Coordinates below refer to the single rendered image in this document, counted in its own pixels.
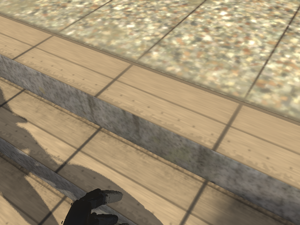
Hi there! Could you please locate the robot left hand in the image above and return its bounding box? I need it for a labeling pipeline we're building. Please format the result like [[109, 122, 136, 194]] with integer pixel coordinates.
[[61, 188, 129, 225]]

